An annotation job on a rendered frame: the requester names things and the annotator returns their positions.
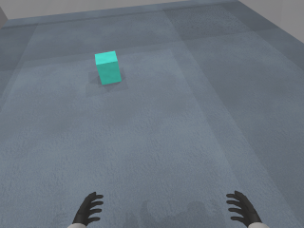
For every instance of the carton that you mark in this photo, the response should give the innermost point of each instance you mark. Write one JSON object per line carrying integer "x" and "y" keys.
{"x": 108, "y": 67}

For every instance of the robot left hand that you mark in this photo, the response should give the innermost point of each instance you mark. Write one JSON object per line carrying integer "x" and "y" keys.
{"x": 82, "y": 215}

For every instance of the robot right hand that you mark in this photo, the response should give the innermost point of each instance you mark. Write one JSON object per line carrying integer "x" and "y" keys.
{"x": 248, "y": 212}

